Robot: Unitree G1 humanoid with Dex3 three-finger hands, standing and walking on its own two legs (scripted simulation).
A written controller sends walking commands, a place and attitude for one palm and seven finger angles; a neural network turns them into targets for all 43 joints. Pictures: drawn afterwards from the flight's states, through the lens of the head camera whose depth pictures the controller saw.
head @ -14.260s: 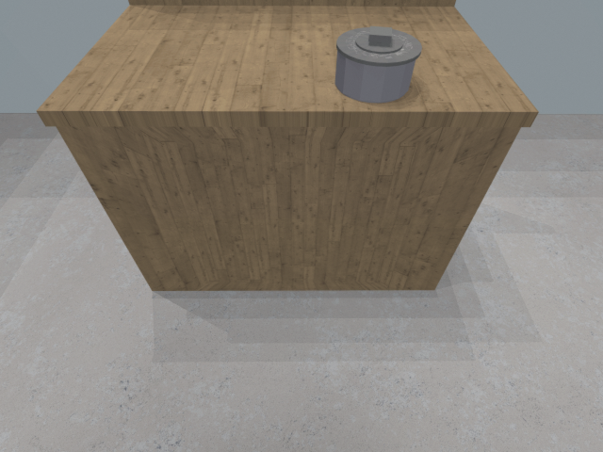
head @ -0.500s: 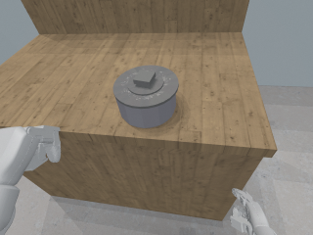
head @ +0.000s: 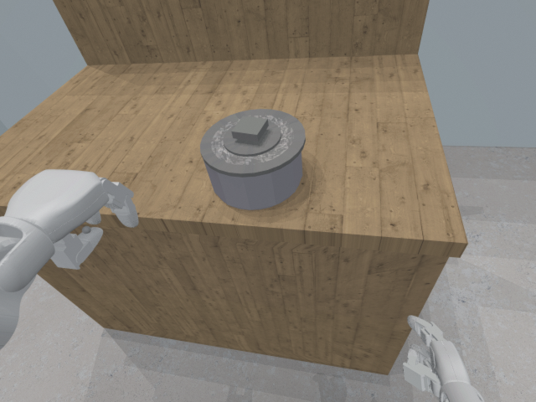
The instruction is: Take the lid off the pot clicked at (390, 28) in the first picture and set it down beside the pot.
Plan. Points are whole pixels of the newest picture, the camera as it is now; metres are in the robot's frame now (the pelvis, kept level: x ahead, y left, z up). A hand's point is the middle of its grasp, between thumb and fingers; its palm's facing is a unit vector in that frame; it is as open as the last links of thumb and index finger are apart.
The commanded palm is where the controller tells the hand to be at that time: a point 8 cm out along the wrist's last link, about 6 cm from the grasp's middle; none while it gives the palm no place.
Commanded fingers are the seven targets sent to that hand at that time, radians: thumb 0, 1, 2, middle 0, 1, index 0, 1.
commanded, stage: reach forward and open the fingers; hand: left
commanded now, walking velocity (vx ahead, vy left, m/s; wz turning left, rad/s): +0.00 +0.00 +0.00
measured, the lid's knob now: (250, 128) +0.52 +0.10 +0.15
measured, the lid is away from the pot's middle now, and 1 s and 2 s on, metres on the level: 0.00 0.00 0.01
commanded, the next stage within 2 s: move the open hand above the knob in 0.38 s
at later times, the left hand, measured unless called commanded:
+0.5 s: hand (96, 192) +0.30 +0.25 +0.21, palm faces -0.05 +0.02 -1.00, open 9.8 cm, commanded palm +0.27 +0.24 +0.29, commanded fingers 0.00 -0.33 1.61 -0.88 -0.08 -0.88 -0.08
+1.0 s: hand (140, 135) +0.38 +0.21 +0.24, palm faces -0.02 +0.00 -1.00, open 9.8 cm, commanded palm +0.34 +0.19 +0.29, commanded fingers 0.00 -0.33 1.61 -0.88 -0.08 -0.88 -0.08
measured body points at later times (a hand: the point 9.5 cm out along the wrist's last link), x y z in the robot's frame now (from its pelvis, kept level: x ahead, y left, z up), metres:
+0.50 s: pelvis -0.01 +0.01 +0.00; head -0.01 -0.05 +0.44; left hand +0.30 +0.25 +0.27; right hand +0.20 -0.21 -0.10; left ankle +0.03 +0.09 -0.74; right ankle +0.02 -0.12 -0.74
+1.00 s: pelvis +0.01 +0.01 +0.00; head +0.01 -0.05 +0.44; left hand +0.38 +0.21 +0.29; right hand +0.21 -0.22 -0.10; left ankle +0.03 +0.09 -0.74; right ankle +0.02 -0.12 -0.74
